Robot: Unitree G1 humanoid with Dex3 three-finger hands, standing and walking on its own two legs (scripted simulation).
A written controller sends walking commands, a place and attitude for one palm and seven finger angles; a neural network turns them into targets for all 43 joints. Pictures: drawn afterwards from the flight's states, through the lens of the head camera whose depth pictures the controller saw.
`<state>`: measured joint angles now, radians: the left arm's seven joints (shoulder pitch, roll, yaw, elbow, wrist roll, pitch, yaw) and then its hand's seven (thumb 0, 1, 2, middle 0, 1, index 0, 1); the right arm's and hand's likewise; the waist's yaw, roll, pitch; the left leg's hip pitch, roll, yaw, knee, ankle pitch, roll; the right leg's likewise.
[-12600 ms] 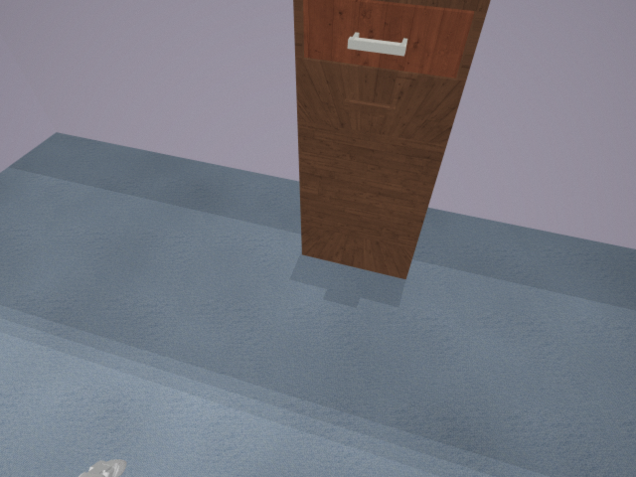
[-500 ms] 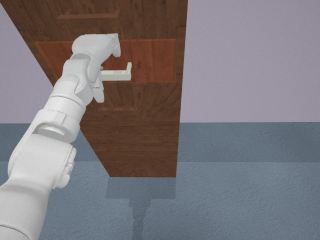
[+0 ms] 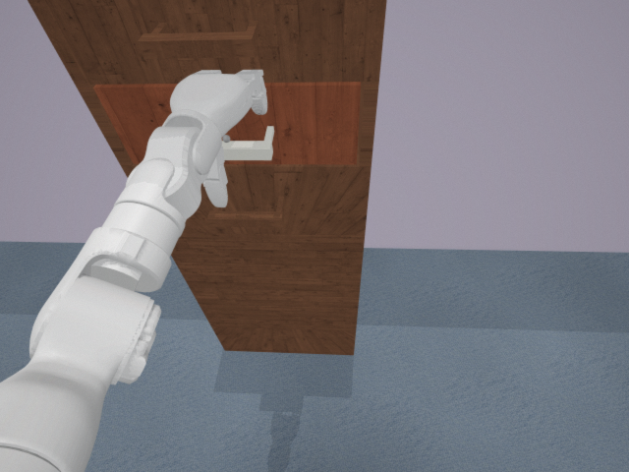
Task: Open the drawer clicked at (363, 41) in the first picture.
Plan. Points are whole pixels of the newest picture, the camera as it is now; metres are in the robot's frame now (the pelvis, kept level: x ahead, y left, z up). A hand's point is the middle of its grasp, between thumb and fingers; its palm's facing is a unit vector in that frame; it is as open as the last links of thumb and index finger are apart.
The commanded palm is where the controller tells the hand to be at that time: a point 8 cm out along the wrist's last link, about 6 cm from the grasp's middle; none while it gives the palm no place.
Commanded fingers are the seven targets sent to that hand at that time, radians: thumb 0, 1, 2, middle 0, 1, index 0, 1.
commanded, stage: move the hooked fingers above the handle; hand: left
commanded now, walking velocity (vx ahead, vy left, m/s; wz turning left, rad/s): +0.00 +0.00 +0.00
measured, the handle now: (230, 141) +0.56 +0.12 +0.12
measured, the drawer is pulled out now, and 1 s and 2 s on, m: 0.00 0.00 0.00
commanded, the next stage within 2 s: lower the fingers behind the handle in 0.66 s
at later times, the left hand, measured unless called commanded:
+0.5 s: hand (217, 141) +0.48 +0.12 +0.18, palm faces +0.04 -0.05 -1.00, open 13.8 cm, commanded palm +0.47 +0.15 +0.24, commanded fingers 0.00 -0.50 0.30 -0.30 -1.20 -0.30 -1.20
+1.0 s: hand (218, 146) +0.50 +0.12 +0.16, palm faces +0.04 -0.03 -1.00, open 13.8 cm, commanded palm +0.47 +0.14 +0.22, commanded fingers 0.00 -0.50 0.30 -0.30 -1.20 -0.30 -1.20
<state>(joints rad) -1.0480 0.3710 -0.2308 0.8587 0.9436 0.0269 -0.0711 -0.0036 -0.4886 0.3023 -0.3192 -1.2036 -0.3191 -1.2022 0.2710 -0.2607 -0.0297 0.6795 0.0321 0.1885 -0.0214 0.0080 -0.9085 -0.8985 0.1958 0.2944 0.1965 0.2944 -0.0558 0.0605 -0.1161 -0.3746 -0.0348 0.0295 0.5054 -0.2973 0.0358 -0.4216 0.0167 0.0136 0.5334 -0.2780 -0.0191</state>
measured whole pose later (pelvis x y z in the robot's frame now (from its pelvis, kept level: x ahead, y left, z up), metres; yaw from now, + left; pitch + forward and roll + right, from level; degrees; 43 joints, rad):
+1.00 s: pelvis -0.01 +0.00 +0.00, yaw -1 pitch +11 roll +0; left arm -1.05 0.39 -0.19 0.95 1.00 0.05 0.05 0.00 -0.49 0.30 -0.32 -1.20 -0.32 -1.20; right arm 0.27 -0.25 -0.03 0.69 0.02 0.15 -0.03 0.01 -0.91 -0.90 0.20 0.29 0.20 0.29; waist -0.08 0.06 -0.11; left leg -0.42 -0.03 0.04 0.52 -0.29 0.03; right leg -0.47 0.02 0.02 0.54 -0.26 -0.02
